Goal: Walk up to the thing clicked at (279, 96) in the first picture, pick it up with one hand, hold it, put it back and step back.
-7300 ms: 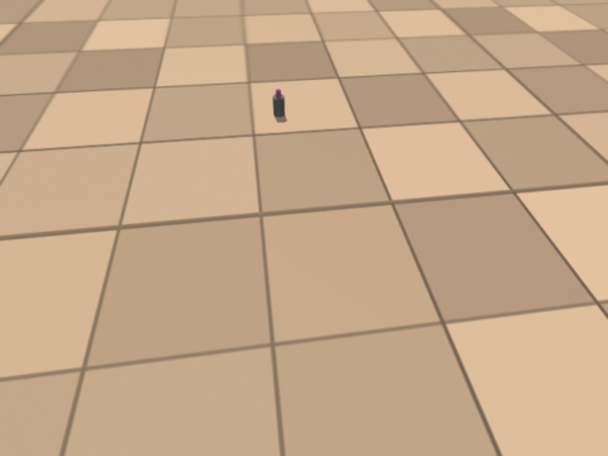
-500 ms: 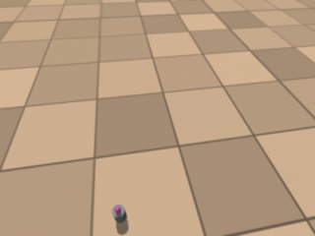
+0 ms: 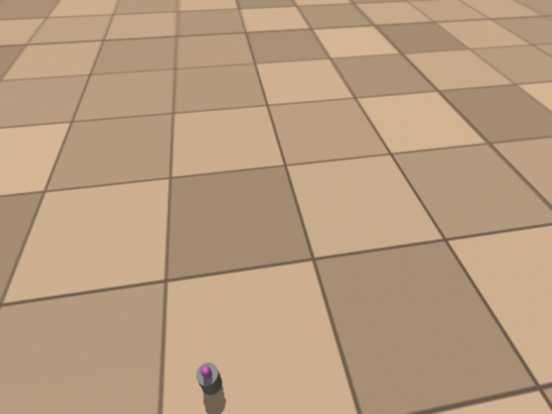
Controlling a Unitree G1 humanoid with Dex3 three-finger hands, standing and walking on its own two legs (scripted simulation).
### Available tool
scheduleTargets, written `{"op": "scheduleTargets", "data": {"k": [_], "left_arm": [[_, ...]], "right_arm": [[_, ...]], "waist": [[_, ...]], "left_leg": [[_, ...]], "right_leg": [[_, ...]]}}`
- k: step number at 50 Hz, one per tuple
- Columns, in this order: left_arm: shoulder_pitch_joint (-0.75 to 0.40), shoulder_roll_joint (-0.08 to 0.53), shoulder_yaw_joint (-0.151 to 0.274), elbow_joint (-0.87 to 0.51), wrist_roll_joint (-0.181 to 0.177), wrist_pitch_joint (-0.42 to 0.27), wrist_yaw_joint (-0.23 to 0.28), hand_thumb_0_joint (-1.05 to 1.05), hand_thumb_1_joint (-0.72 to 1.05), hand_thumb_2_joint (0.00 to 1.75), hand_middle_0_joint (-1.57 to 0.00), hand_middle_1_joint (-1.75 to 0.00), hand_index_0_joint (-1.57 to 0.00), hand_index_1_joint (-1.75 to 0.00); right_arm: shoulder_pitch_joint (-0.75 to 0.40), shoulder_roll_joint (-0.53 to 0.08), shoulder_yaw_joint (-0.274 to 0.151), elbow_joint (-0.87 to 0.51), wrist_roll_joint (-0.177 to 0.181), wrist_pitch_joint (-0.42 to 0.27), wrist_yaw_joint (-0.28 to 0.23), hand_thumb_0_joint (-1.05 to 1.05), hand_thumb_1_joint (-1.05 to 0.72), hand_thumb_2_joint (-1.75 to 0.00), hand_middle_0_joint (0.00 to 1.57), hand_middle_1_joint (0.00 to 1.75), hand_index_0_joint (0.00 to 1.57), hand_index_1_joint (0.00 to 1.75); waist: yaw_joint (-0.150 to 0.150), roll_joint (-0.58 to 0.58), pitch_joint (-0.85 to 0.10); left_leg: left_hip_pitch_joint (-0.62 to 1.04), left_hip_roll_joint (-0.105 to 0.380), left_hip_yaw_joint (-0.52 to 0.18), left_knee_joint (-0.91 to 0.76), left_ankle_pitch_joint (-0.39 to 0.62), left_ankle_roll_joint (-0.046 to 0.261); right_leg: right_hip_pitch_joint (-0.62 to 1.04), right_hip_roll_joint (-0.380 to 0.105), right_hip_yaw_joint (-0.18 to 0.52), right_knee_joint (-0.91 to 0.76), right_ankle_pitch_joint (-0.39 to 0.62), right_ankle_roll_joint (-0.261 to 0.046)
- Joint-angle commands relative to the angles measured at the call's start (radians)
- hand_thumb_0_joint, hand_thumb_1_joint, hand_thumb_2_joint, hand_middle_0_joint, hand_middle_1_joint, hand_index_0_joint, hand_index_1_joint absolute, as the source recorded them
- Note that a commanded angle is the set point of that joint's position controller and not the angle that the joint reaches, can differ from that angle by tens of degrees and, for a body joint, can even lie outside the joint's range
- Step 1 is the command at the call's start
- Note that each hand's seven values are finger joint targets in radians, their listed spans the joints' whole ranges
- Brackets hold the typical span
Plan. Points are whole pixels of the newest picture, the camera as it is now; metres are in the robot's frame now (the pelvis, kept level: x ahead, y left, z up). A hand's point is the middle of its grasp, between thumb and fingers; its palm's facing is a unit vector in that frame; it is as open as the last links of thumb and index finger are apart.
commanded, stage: stand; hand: left
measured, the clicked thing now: (208, 376) +0.37 +0.22 -0.70
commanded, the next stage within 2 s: go down in 1.50 s
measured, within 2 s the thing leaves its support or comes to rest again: neither
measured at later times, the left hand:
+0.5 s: hand out of the picture +0.07 +0.25 -0.16, palm faces +0.00 -0.94 -0.35, open 7.4 cm
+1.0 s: hand out of the picture +0.07 +0.25 -0.16, palm faces -0.01 -0.94 -0.35, open 7.4 cm
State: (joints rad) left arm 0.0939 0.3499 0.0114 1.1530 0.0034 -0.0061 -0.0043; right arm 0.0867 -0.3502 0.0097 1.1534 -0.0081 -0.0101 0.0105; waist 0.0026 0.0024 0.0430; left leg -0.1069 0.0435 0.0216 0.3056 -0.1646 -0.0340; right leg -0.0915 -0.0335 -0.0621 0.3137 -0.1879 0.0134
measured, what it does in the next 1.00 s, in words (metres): stands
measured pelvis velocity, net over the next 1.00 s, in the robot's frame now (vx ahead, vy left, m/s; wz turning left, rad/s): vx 0.00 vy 0.00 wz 0.00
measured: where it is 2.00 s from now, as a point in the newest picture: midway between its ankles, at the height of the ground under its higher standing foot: outside the picture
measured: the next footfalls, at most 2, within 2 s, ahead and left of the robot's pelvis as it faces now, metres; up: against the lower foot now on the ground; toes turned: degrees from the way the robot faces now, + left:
none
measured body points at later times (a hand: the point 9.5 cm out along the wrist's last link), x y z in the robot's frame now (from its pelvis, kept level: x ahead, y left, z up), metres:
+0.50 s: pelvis +0.00 +0.00 +0.00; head +0.01 +0.00 +0.45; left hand +0.07 +0.30 -0.13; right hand +0.08 -0.30 -0.13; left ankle +0.00 +0.14 -0.75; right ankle -0.01 -0.12 -0.75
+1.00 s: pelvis +0.00 +0.00 +0.00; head +0.01 +0.00 +0.45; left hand +0.08 +0.30 -0.13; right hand +0.08 -0.30 -0.13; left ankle +0.00 +0.14 -0.75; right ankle -0.01 -0.12 -0.75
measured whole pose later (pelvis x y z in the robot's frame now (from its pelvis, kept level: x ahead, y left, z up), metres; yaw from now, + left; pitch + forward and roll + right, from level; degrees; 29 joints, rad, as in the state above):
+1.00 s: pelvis +0.00 +0.00 +0.00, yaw +0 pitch -2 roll +0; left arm 0.11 0.35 0.01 1.14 0.01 -0.01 0.00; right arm 0.11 -0.35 0.01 1.14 -0.01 -0.01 0.01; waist 0.00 0.00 0.04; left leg -0.10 0.05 0.02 0.30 -0.17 -0.04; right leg -0.09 -0.03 -0.06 0.31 -0.19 0.01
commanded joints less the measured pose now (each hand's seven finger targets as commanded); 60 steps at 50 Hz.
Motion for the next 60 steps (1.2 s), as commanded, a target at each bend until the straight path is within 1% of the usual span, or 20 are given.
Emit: {"op": "scheduleTargets", "data": {"k": [1,5,6,11,12,15,16,18,29,33,39,41,44,47,48,50,54,56,58,60], "left_arm": [[-0.038,0.220,0.033,-0.061,0.003,-0.025,0.011,0.00,0.90,0.90,-0.20,-0.30,-0.20,-0.30],[-0.044,0.224,0.035,-0.064,0.004,-0.024,0.011,0.00,0.90,0.90,-0.20,-0.30,-0.20,-0.30],[-0.041,0.218,0.033,-0.062,0.003,-0.024,0.011,0.00,0.90,0.90,-0.20,-0.30,-0.20,-0.30],[-0.032,0.217,0.032,-0.062,0.004,-0.024,0.011,0.00,0.90,0.90,-0.20,-0.30,-0.20,-0.30],[-0.041,0.226,0.035,-0.065,0.004,-0.024,0.011,0.00,0.90,0.90,-0.20,-0.30,-0.20,-0.30],[-0.039,0.225,0.035,-0.068,0.002,-0.024,0.011,0.00,0.90,0.90,-0.20,-0.30,-0.20,-0.30],[-0.033,0.223,0.035,-0.069,0.005,-0.023,0.010,0.00,0.90,0.90,-0.20,-0.30,-0.20,-0.30],[-0.035,0.225,0.034,-0.070,0.005,-0.023,0.011,0.00,0.90,0.90,-0.20,-0.30,-0.20,-0.30],[-0.028,0.225,0.034,-0.071,0.004,-0.025,0.013,0.00,0.90,0.90,-0.20,-0.30,-0.20,-0.30],[-0.027,0.222,0.033,-0.074,0.003,-0.026,0.012,0.00,0.90,0.90,-0.20,-0.30,-0.20,-0.30],[-0.026,0.225,0.035,-0.074,0.005,-0.023,0.013,0.00,0.90,0.90,-0.20,-0.30,-0.20,-0.30],[-0.025,0.222,0.034,-0.070,0.003,-0.022,0.012,0.00,0.90,0.90,-0.20,-0.30,-0.20,-0.30],[-0.022,0.224,0.035,-0.072,0.006,-0.021,0.011,0.00,0.90,0.90,-0.20,-0.30,-0.20,-0.30],[-0.017,0.215,0.032,-0.072,0.007,-0.022,0.010,0.00,0.90,0.90,-0.20,-0.30,-0.20,-0.30],[-0.027,0.226,0.034,-0.074,0.007,-0.023,0.011,0.00,0.90,0.90,-0.20,-0.30,-0.20,-0.30],[-0.013,0.218,0.031,-0.074,0.006,-0.025,0.010,0.00,0.90,0.90,-0.20,-0.30,-0.20,-0.30],[-0.018,0.221,0.032,-0.073,0.004,-0.025,0.011,0.00,0.90,0.90,-0.20,-0.30,-0.20,-0.30],[-0.021,0.223,0.034,-0.073,0.005,-0.022,0.011,0.00,0.90,0.90,-0.20,-0.30,-0.20,-0.30],[-0.020,0.222,0.033,-0.070,0.005,-0.022,0.011,0.00,0.90,0.90,-0.20,-0.30,-0.20,-0.30],[-0.013,0.221,0.032,-0.069,0.003,-0.024,0.012,0.00,0.90,0.90,-0.20,-0.30,-0.20,-0.30]], "right_arm": [[-0.048,-0.211,-0.039,-0.060,-0.001,-0.020,-0.015,0.00,-0.90,-0.90,0.20,0.30,0.20,0.30],[-0.049,-0.212,-0.041,-0.062,-0.002,-0.018,-0.016,0.00,-0.90,-0.90,0.20,0.30,0.20,0.30],[-0.046,-0.212,-0.039,-0.061,-0.001,-0.018,-0.016,0.00,-0.90,-0.90,0.20,0.30,0.20,0.30],[-0.043,-0.215,-0.040,-0.061,-0.001,-0.017,-0.014,0.00,-0.90,-0.90,0.20,0.30,0.20,0.30],[-0.037,-0.210,-0.040,-0.062,-0.003,-0.019,-0.014,0.00,-0.90,-0.90,0.20,0.30,0.20,0.30],[-0.036,-0.214,-0.041,-0.061,-0.002,-0.018,-0.015,0.00,-0.90,-0.90,0.20,0.30,0.20,0.30],[-0.042,-0.219,-0.044,-0.063,-0.003,-0.018,-0.016,0.00,-0.90,-0.90,0.20,0.30,0.20,0.30],[-0.037,-0.210,-0.042,-0.064,-0.003,-0.018,-0.015,0.00,-0.90,-0.90,0.20,0.30,0.20,0.30],[-0.034,-0.210,-0.040,-0.068,-0.002,-0.016,-0.015,0.00,-0.90,-0.90,0.20,0.30,0.20,0.30],[-0.030,-0.213,-0.042,-0.068,-0.002,-0.017,-0.016,0.00,-0.90,-0.90,0.20,0.30,0.20,0.30],[-0.027,-0.212,-0.039,-0.070,-0.003,-0.016,-0.017,0.00,-0.90,-0.90,0.20,0.30,0.20,0.30],[-0.027,-0.211,-0.037,-0.069,-0.002,-0.016,-0.017,0.00,-0.90,-0.90,0.20,0.30,0.20,0.30],[-0.028,-0.212,-0.040,-0.072,-0.003,-0.016,-0.016,0.00,-0.90,-0.90,0.20,0.30,0.20,0.30],[-0.031,-0.220,-0.043,-0.073,-0.003,-0.017,-0.017,0.00,-0.90,-0.90,0.20,0.30,0.20,0.30],[-0.023,-0.211,-0.043,-0.072,-0.003,-0.016,-0.017,0.00,-0.90,-0.90,0.20,0.30,0.20,0.30],[-0.031,-0.217,-0.044,-0.073,-0.004,-0.018,-0.016,0.00,-0.90,-0.90,0.20,0.30,0.20,0.30],[-0.018,-0.213,-0.040,-0.069,-0.003,-0.018,-0.017,0.00,-0.90,-0.90,0.20,0.30,0.20,0.30],[-0.023,-0.212,-0.040,-0.068,-0.004,-0.019,-0.018,0.00,-0.90,-0.90,0.20,0.30,0.20,0.30],[-0.026,-0.210,-0.040,-0.070,-0.003,-0.019,-0.017,0.00,-0.90,-0.90,0.20,0.30,0.20,0.30],[-0.022,-0.214,-0.041,-0.069,-0.001,-0.018,-0.017,0.00,-0.90,-0.90,0.20,0.30,0.20,0.30]], "waist": [[-0.006,0.000,-0.074],[-0.003,-0.001,-0.083],[-0.006,0.005,-0.066],[-0.004,0.006,-0.062],[-0.008,-0.003,-0.067],[-0.005,0.002,-0.066],[-0.002,0.007,-0.083],[-0.006,-0.001,-0.072],[-0.004,-0.005,-0.070],[-0.004,0.000,-0.086],[-0.004,0.009,-0.072],[-0.004,0.018,-0.047],[-0.001,-0.003,-0.047],[0.000,0.018,-0.063],[-0.006,0.000,-0.070],[0.001,0.004,-0.076],[-0.005,0.016,-0.074],[-0.002,0.017,-0.072],[-0.001,0.004,-0.073],[0.000,-0.007,-0.072]], "left_leg": [[0.020,0.103,-0.074,-0.036,0.163,0.034],[0.023,0.108,-0.076,-0.033,0.165,0.038],[0.011,0.103,-0.075,-0.039,0.157,0.034],[0.009,0.100,-0.074,-0.038,0.119,0.035],[0.010,0.102,-0.074,-0.037,0.132,0.034],[0.008,0.102,-0.075,-0.040,0.135,0.032],[0.021,0.106,-0.073,-0.029,0.141,0.037],[0.007,0.105,-0.076,-0.037,0.139,0.033],[0.017,0.105,-0.073,-0.034,0.161,0.036],[0.027,0.108,-0.069,-0.021,0.193,0.037],[0.017,0.107,-0.068,-0.036,0.144,0.038],[0.000,0.103,-0.071,-0.050,0.116,0.036],[0.003,0.105,-0.074,-0.051,0.108,0.036],[0.014,0.106,-0.071,-0.038,0.125,0.039],[0.014,0.107,-0.073,-0.039,0.134,0.039],[0.027,0.108,-0.072,-0.032,0.163,0.039],[0.025,0.105,-0.068,-0.033,0.155,0.037],[0.015,0.104,-0.069,-0.041,0.131,0.037],[0.022,0.107,-0.074,-0.040,0.176,0.036],[0.029,0.107,-0.069,-0.035,0.173,0.038]], "right_leg": [[-0.005,-0.119,0.093,-0.055,0.145,-0.021],[0.004,-0.120,0.093,-0.052,0.146,-0.024],[-0.007,-0.117,0.094,-0.060,0.139,-0.021],[-0.012,-0.116,0.096,-0.071,0.104,-0.021],[-0.002,-0.119,0.096,-0.061,0.118,-0.025],[-0.004,-0.117,0.098,-0.064,0.115,-0.026],[-0.002,-0.119,0.099,-0.061,0.126,-0.028],[-0.004,-0.115,0.091,-0.059,0.118,-0.027],[-0.002,-0.114,0.088,-0.055,0.152,-0.027],[0.015,-0.120,0.093,-0.049,0.200,-0.029],[0.007,-0.118,0.095,-0.058,0.148,-0.028],[-0.003,-0.115,0.098,-0.063,0.118,-0.025],[-0.017,-0.111,0.090,-0.064,0.088,-0.026],[-0.015,-0.115,0.096,-0.063,0.110,-0.026],[0.000,-0.116,0.095,-0.056,0.119,-0.030],[-0.005,-0.116,0.094,-0.055,0.153,-0.028],[-0.001,-0.121,0.106,-0.059,0.159,-0.028],[0.004,-0.119,0.102,-0.056,0.135,-0.029],[0.007,-0.116,0.094,-0.047,0.162,-0.029],[0.004,-0.117,0.097,-0.054,0.162,-0.027]]}}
